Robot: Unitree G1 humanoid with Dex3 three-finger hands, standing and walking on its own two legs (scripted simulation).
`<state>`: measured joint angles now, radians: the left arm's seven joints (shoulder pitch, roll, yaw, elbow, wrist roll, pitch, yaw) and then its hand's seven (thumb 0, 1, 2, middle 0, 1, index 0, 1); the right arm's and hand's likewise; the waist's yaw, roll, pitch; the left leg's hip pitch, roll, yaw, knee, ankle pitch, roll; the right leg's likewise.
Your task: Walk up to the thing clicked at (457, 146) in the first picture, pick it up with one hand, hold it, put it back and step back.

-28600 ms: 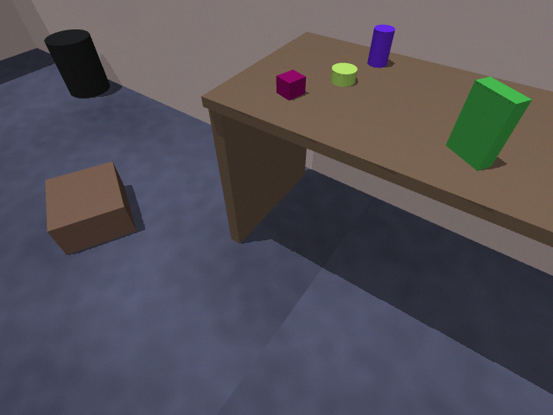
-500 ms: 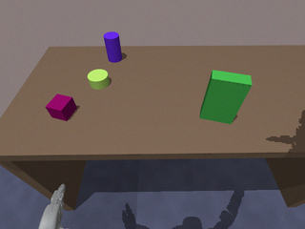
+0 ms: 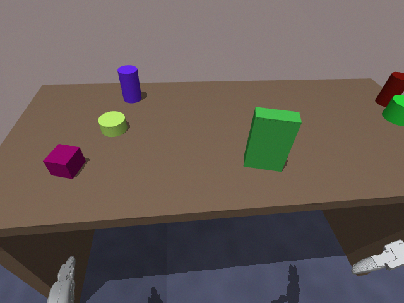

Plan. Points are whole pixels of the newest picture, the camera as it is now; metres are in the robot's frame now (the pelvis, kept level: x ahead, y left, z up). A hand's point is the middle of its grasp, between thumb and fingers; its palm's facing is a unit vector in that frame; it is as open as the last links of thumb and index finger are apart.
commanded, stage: sink last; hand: right
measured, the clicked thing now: (269, 141) +0.49 -0.19 +0.06
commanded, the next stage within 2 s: home in 0.44 s
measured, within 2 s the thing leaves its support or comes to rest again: neither
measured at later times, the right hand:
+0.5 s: hand (383, 221) +0.19 -0.25 +0.17, palm faces +0.41 +0.82 -0.39, open 17.4 cm
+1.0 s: hand (325, 288) +0.15 -0.22 +0.00, palm faces +0.20 +0.94 -0.29, open 17.7 cm
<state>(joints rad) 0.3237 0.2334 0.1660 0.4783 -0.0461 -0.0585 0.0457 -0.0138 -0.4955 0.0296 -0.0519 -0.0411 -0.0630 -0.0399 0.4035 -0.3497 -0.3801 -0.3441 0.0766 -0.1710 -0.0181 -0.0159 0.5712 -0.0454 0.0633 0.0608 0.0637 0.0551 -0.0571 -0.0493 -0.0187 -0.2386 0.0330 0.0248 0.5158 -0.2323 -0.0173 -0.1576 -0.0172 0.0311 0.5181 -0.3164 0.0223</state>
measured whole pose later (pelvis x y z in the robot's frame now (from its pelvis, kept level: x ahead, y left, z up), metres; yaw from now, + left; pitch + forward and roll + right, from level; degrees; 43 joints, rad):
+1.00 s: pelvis -0.02 +0.00 +0.01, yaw -1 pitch -4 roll +0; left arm 0.18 0.17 0.05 0.67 -0.01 -0.15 0.05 0.00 0.59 0.77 -0.18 -0.26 -0.19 -0.27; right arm 0.45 -0.22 -0.13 0.13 0.01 -0.22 -0.01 -0.02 0.60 -0.03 0.05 0.05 0.06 0.04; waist -0.03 -0.02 0.06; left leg -0.20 0.05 0.03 0.44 -0.17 -0.02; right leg -0.12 0.00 0.04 0.43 -0.24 0.02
